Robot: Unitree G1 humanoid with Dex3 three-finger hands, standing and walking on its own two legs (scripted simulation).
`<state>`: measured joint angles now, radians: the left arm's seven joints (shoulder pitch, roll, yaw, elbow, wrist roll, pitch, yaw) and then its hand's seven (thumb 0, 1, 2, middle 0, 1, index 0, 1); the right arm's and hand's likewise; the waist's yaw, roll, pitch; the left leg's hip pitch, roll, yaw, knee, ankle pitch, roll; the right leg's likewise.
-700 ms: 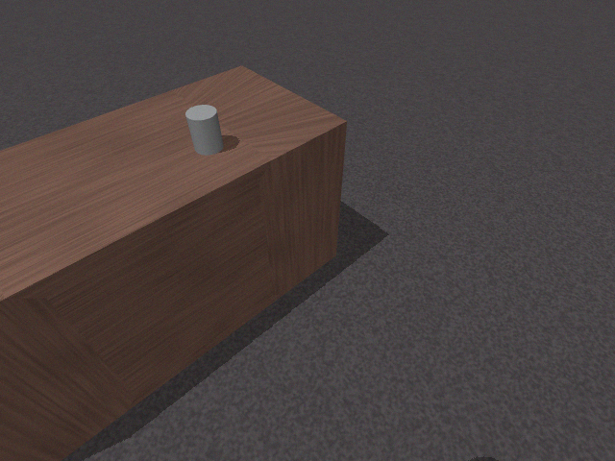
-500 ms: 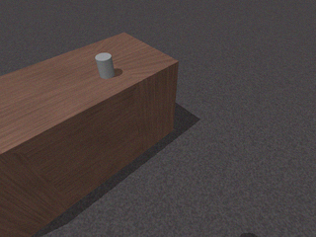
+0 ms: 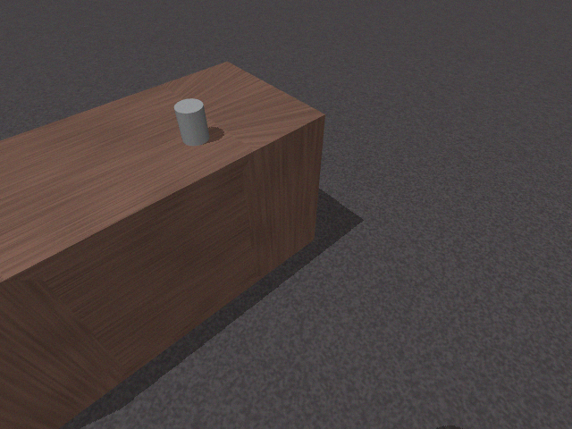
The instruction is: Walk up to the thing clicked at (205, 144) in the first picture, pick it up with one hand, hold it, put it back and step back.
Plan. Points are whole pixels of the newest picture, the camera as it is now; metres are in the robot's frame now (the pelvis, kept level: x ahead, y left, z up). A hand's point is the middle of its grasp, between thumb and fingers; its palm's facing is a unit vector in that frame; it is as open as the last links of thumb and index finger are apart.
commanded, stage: stand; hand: right
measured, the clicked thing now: (192, 122) +0.94 +0.29 -0.08
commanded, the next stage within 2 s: walk up in 0.42 s
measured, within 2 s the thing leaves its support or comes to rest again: neither
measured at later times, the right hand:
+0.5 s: hand out of the picture +0.08 -0.25 -0.16, palm faces -0.08 +0.94 -0.33, open 7.4 cm
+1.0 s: hand (384, 379) +0.25 -0.15 -0.14, palm faces -0.33 +0.86 -0.40, open 7.4 cm
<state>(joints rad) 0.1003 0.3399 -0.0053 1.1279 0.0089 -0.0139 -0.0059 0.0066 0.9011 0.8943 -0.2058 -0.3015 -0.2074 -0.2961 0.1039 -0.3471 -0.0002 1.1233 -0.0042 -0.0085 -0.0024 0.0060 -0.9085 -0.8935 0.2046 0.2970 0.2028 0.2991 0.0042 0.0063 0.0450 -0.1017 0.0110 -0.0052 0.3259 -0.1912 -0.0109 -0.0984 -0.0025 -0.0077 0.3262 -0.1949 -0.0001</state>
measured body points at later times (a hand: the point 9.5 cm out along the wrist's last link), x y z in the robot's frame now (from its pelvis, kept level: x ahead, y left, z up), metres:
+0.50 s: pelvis +0.00 +0.00 -0.01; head +0.01 +0.00 +0.44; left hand +0.08 +0.31 -0.13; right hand +0.09 -0.30 -0.14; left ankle -0.01 +0.12 -0.74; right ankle -0.01 -0.12 -0.75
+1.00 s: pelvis +0.14 +0.10 -0.02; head +0.14 +0.12 +0.43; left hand +0.12 +0.43 -0.14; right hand +0.27 -0.19 -0.12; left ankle +0.10 +0.22 -0.75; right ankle +0.24 -0.02 -0.70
